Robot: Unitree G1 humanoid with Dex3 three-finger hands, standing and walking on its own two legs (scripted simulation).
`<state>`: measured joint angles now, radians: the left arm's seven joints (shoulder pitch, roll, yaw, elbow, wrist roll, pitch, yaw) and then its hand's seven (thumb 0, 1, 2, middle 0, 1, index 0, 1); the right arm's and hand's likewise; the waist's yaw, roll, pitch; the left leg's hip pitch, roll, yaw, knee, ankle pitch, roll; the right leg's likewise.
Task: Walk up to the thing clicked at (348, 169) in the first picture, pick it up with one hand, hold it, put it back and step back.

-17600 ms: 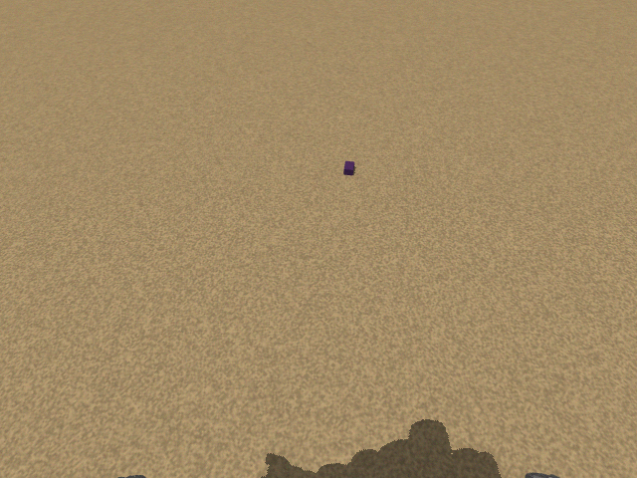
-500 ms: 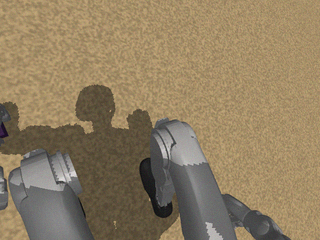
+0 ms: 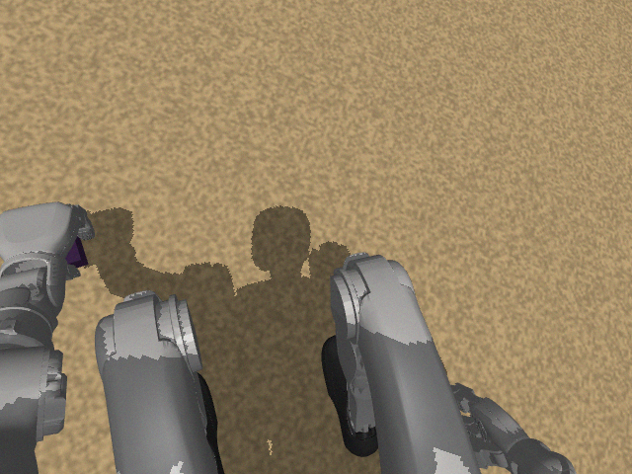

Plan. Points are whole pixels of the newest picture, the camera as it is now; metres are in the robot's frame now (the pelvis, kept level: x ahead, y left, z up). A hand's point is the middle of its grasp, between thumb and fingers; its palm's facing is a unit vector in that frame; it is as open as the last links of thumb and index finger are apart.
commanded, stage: settle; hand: left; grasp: from above
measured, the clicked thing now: (61, 247) +0.41 +0.31 -0.22
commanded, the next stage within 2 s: lift in 0.20 s
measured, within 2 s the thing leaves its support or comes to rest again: neither
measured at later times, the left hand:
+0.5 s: hand (37, 245) +0.39 +0.30 -0.12, palm faces -0.44 -0.08 -0.89, open 6.6 cm
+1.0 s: hand out of the picture +0.34 +0.31 +0.03, palm faces -0.41 -0.10 -0.90, open 6.4 cm
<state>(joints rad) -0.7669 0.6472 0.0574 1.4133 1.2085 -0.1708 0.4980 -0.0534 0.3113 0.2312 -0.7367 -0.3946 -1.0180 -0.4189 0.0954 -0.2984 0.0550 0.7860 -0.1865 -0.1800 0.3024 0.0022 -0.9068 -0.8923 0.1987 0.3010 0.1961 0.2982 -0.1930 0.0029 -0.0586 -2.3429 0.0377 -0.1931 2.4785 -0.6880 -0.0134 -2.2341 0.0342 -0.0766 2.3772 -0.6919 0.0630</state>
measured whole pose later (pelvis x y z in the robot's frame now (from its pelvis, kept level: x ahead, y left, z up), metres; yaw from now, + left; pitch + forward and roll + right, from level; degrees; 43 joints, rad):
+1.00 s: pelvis -0.01 +0.00 +0.14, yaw +6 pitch +32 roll -6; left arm -0.48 0.54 -0.05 0.77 1.07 -0.10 0.15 -0.06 0.32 0.22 -0.75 -0.38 -1.11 -0.43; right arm 0.13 -0.27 -0.05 0.67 -0.01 0.02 0.06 0.00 -0.91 -0.90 0.20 0.30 0.20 0.30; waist -0.06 0.04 -0.19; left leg -1.95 0.04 -0.09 2.01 -0.62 0.00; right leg -1.87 -0.01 -0.03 1.96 -0.65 0.05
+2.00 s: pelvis +0.05 +0.01 +0.41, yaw +8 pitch +10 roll -1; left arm -0.30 0.39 -0.18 0.78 1.01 0.01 0.12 -0.06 0.28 0.26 -0.77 -0.36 -1.09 -0.41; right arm 0.25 -0.25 -0.04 0.72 0.04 0.01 -0.05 0.01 -0.91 -0.90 0.20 0.30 0.20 0.30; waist -0.04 0.04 -0.08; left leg -0.69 0.04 0.02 0.89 -0.38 0.00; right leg -0.66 -0.02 0.02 0.86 -0.38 0.04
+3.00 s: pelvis +0.07 +0.01 +0.45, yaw +7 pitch +3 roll +0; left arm -0.23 0.39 -0.20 0.61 1.01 -0.02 -0.03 -0.08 0.33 0.19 -0.77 -0.32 -1.11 -0.35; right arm 0.21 -0.25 -0.04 0.67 0.06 0.07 -0.05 0.01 -0.91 -0.89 0.20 0.30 0.20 0.30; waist 0.00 0.05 -0.03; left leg -0.36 0.03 0.06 0.58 -0.27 0.00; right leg -0.36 -0.03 0.04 0.59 -0.28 0.04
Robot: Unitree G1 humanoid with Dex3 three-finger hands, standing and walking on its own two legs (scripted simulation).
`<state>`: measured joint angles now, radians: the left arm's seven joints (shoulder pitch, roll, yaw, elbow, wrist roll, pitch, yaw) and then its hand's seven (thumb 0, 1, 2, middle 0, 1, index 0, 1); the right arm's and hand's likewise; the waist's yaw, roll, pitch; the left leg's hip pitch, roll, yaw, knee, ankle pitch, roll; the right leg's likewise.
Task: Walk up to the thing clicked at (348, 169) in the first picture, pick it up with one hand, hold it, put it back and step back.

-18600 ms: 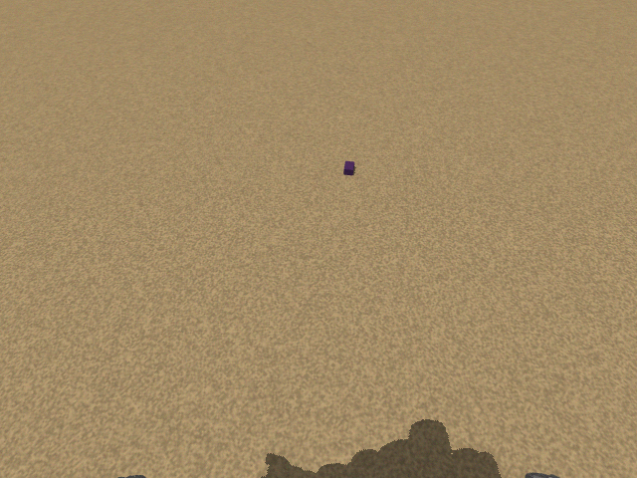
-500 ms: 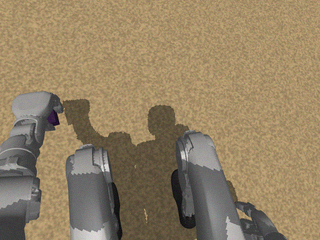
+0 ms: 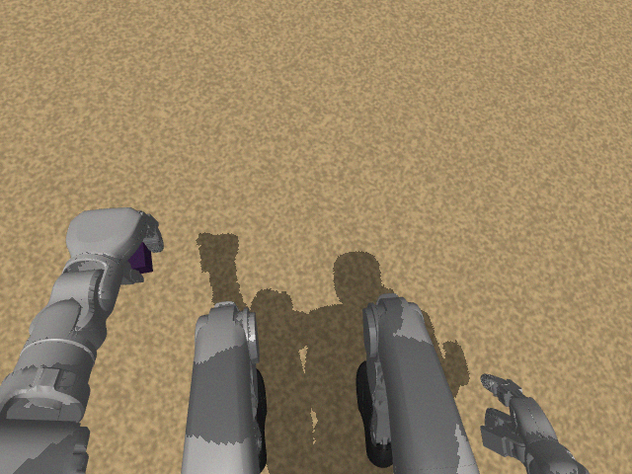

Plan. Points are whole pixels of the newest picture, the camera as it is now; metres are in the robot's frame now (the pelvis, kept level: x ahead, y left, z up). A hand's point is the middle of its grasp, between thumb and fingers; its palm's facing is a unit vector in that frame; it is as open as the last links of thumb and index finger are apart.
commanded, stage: lift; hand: left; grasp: from above
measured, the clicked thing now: (131, 251) +0.40 +0.28 -0.14
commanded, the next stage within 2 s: hold in 1.00 s
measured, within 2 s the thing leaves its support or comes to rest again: neither
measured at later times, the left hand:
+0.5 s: hand (42, 229) +0.35 +0.25 +0.10, palm faces -0.43 -0.08 -0.90, open 6.4 cm
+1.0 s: hand out of the picture +0.37 +0.24 +0.20, palm faces -0.44 -0.08 -0.89, open 6.7 cm
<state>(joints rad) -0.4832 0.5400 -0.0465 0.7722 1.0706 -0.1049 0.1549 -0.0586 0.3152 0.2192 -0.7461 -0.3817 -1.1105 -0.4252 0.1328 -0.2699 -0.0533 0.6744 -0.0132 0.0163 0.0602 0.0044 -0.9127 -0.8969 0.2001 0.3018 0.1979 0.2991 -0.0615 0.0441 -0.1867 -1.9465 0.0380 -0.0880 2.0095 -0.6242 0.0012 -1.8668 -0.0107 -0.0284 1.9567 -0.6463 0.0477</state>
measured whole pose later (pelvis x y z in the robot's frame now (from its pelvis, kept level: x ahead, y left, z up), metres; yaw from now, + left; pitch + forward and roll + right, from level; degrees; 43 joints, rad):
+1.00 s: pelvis +0.06 +0.00 +0.27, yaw +2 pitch +10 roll -1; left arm -0.30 0.39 -0.18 0.78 1.01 0.01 0.12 -0.06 0.28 0.26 -0.77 -0.36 -1.09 -0.41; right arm 0.25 -0.25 -0.04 0.72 0.04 0.01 -0.05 0.01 -0.91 -0.90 0.20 0.30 0.20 0.30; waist -0.04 0.04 -0.08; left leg -0.69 0.04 0.02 0.89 -0.38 0.00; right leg -0.66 -0.02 0.02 0.86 -0.38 0.04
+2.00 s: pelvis +0.08 +0.00 +0.31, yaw +1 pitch +3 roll +0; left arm -0.23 0.39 -0.20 0.61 1.01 -0.02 -0.03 -0.08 0.33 0.19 -0.77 -0.32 -1.11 -0.35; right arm 0.21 -0.25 -0.04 0.67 0.06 0.07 -0.05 0.01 -0.91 -0.89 0.20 0.30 0.20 0.30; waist 0.00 0.05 -0.03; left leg -0.36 0.03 0.06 0.58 -0.27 0.00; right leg -0.36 -0.03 0.04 0.59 -0.28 0.04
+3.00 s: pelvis +0.08 +0.00 +0.32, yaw +2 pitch +1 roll +0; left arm -0.21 0.41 -0.20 0.57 1.00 -0.03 -0.06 -0.09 0.33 0.17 -0.78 -0.28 -1.13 -0.32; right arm 0.18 -0.25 -0.03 0.67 0.08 0.10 -0.07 0.01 -0.91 -0.90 0.20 0.30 0.20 0.30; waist 0.02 0.06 -0.01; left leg -0.27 0.03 0.05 0.49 -0.23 -0.01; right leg -0.27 -0.03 0.03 0.50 -0.25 0.03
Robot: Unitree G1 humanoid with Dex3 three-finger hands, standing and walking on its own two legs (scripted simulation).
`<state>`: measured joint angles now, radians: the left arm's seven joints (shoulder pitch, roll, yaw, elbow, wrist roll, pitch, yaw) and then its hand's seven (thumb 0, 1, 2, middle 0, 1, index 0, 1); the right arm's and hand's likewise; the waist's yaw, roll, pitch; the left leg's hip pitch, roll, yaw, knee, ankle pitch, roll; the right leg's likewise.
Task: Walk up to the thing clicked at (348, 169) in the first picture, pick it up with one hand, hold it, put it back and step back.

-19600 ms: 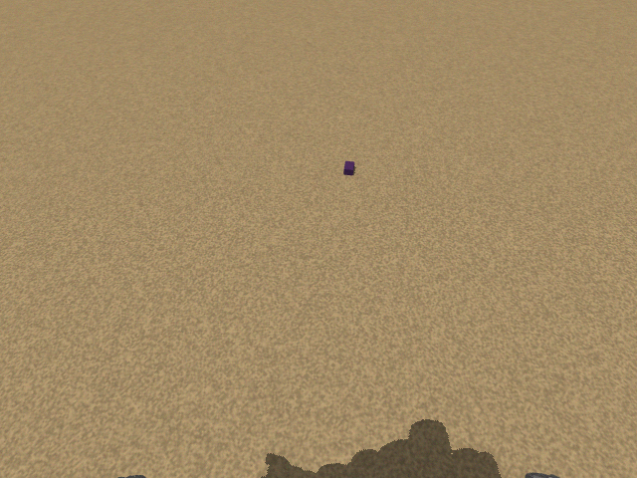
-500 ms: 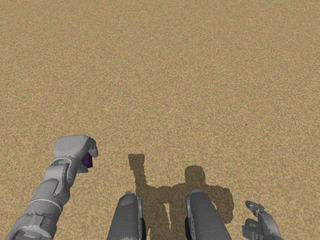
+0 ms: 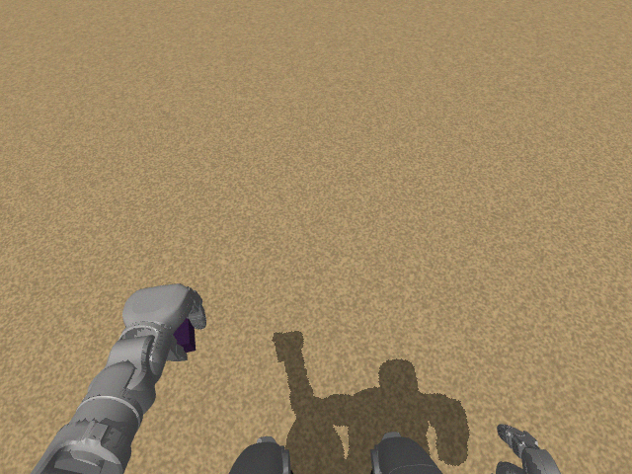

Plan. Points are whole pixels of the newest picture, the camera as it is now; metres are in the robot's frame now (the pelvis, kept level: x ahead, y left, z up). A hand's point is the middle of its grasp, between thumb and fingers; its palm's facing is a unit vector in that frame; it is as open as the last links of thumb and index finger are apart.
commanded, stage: hold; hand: left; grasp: from above
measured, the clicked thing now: (176, 331) +0.33 +0.23 -0.11
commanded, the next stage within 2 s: crouch in 2.00 s
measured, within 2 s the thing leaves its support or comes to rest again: neither
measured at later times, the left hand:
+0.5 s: hand (163, 313) +0.33 +0.22 -0.03, palm faces -0.44 -0.04 -0.90, open 6.6 cm
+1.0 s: hand (162, 317) +0.31 +0.21 +0.00, palm faces -0.45 -0.04 -0.89, open 6.5 cm
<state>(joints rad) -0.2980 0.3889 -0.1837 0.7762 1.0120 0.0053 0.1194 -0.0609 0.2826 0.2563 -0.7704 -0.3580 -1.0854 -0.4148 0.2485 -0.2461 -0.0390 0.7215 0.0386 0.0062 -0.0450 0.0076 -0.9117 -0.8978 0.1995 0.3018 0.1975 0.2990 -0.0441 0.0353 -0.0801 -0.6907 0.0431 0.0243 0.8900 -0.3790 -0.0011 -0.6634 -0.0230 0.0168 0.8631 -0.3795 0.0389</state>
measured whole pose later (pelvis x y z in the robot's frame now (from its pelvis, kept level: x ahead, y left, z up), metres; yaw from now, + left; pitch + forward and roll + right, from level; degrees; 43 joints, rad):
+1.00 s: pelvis +0.02 +0.00 +0.04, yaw -1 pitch +3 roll +0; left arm -0.23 0.39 -0.20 0.61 1.01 -0.02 -0.03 -0.08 0.33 0.19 -0.77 -0.32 -1.11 -0.35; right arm 0.21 -0.25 -0.04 0.67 0.06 0.07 -0.05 0.01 -0.91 -0.89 0.20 0.30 0.20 0.30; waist 0.00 0.05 -0.03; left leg -0.36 0.03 0.06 0.58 -0.27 0.00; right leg -0.36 -0.03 0.04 0.59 -0.28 0.04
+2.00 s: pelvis +0.02 -0.01 +0.04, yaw -1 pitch +1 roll +0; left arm -0.21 0.41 -0.20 0.57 1.00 -0.03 -0.06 -0.09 0.33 0.17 -0.78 -0.28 -1.13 -0.32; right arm 0.18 -0.25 -0.03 0.67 0.08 0.10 -0.07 0.01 -0.91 -0.90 0.20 0.30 0.20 0.30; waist 0.02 0.06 -0.01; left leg -0.27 0.03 0.05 0.49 -0.23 -0.01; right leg -0.27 -0.03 0.03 0.50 -0.25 0.03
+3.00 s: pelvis -0.05 +0.01 -0.19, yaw -1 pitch +32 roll -3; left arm -0.64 0.40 -0.07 1.19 1.19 -0.08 0.39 -0.12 0.30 0.20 -0.87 -0.07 -1.14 -0.16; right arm 0.21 -0.24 -0.07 0.76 -0.06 -0.01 -0.01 0.01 -0.90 -0.90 0.20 0.30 0.20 0.30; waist -0.12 0.06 -0.20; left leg -1.68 0.04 -0.02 1.71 -0.59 0.01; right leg -1.63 -0.02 0.02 1.68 -0.60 0.05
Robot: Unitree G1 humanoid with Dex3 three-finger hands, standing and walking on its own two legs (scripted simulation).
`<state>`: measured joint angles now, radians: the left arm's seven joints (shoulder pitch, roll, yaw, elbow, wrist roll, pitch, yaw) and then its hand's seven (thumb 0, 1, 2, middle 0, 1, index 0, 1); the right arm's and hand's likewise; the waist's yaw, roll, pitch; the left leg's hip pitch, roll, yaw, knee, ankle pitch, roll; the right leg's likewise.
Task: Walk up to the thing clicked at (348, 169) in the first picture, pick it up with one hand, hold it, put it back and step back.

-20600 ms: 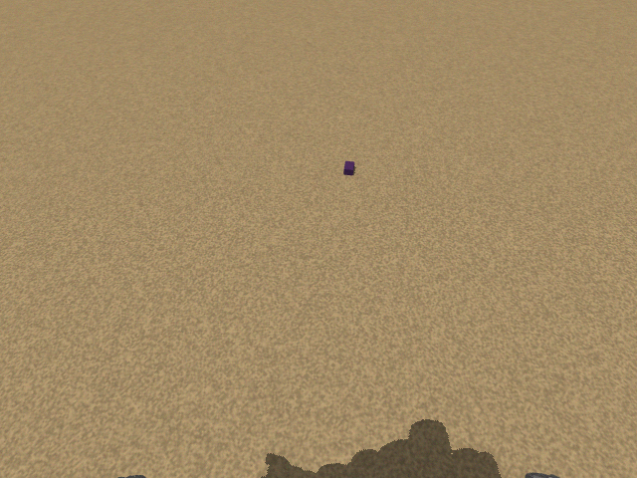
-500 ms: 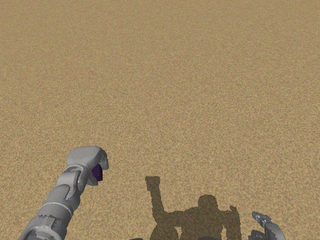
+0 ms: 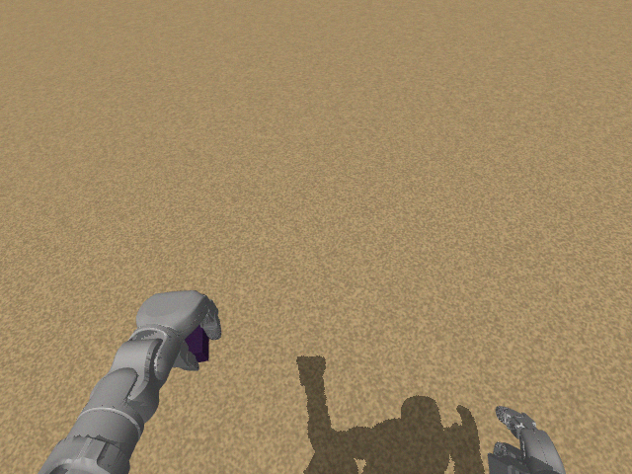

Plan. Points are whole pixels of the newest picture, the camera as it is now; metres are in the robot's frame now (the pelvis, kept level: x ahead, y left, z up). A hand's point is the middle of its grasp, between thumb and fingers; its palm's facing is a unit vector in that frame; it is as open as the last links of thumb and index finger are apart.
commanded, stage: hold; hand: left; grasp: from above
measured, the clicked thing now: (191, 339) +0.31 +0.22 -0.07
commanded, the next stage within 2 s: crouch in 1.00 s
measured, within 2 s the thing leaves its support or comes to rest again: neither
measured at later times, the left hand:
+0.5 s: hand (179, 345) +0.28 +0.22 -0.02, palm faces -0.44 -0.05 -0.89, open 6.5 cm
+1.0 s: hand (180, 338) +0.29 +0.22 -0.02, palm faces -0.44 -0.05 -0.90, open 6.4 cm
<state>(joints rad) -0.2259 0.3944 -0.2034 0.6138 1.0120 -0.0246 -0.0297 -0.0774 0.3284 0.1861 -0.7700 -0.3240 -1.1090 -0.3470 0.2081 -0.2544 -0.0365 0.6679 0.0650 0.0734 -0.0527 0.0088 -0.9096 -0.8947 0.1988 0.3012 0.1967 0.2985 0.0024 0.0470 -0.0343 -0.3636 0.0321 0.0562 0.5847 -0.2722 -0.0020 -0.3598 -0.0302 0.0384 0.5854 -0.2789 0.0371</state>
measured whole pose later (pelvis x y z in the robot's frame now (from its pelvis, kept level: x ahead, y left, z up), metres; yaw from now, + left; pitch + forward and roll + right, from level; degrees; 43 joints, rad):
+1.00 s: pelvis +0.00 +0.00 +0.01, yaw +0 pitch +1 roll +0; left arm -0.21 0.41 -0.20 0.57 1.00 -0.03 -0.06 -0.09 0.33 0.17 -0.78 -0.28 -1.13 -0.32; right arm 0.18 -0.25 -0.03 0.67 0.08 0.10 -0.07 0.01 -0.91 -0.90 0.20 0.30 0.20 0.30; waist 0.02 0.06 -0.01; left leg -0.27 0.03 0.05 0.49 -0.23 -0.01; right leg -0.27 -0.03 0.03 0.50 -0.25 0.03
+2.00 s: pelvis -0.06 +0.01 -0.22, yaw +0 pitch +32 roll -3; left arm -0.64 0.40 -0.07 1.19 1.19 -0.08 0.39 -0.12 0.30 0.20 -0.87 -0.07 -1.14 -0.16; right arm 0.21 -0.24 -0.07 0.76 -0.06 -0.01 -0.01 0.01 -0.90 -0.90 0.20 0.30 0.20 0.30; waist -0.12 0.06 -0.20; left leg -1.68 0.04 -0.02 1.71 -0.59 0.01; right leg -1.63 -0.02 0.02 1.68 -0.60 0.05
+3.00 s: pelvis -0.08 -0.01 -0.41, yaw -3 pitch +34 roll -5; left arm -0.80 0.55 0.05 1.38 1.28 -0.20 0.48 -0.06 0.29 0.24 -0.80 -0.31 -1.11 -0.36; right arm 0.12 -0.25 -0.03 0.80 -0.14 -0.08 0.12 0.00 -0.91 -0.90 0.20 0.30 0.20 0.30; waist -0.15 0.00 -0.11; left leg -2.25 0.03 -0.11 2.32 -0.66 -0.02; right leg -2.18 0.02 -0.02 2.27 -0.68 0.05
